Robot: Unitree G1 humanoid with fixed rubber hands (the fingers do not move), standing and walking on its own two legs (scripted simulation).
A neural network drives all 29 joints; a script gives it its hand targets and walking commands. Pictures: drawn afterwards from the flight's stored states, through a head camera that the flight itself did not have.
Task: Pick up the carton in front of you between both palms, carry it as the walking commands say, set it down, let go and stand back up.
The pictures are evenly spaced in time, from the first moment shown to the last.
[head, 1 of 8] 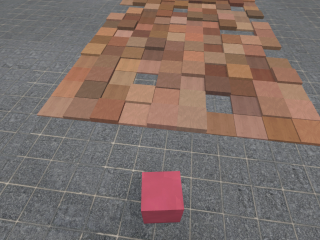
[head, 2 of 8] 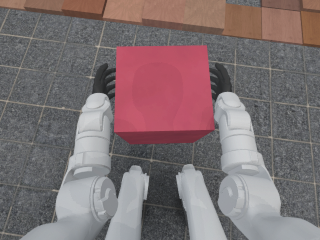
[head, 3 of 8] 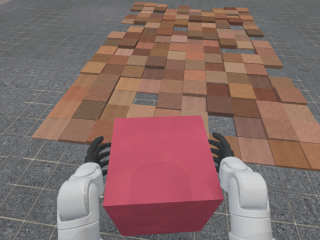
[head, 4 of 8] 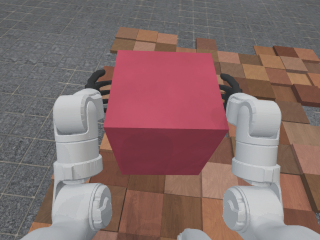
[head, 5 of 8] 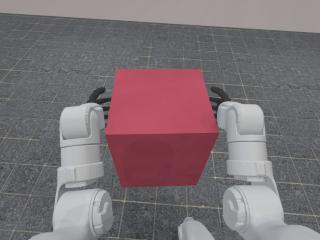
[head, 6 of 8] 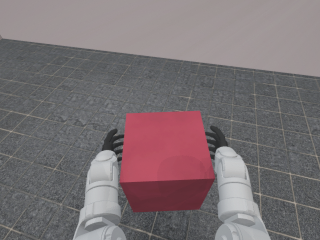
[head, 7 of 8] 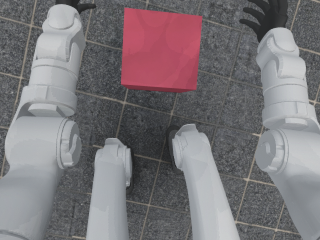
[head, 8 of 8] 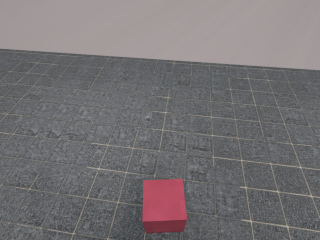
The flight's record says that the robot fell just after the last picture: no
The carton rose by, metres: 0.80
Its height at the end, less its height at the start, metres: +0.00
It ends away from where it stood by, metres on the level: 5.65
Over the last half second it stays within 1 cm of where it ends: yes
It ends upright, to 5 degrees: yes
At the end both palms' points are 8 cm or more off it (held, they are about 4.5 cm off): yes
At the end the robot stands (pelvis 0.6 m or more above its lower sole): yes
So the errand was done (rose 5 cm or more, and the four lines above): yes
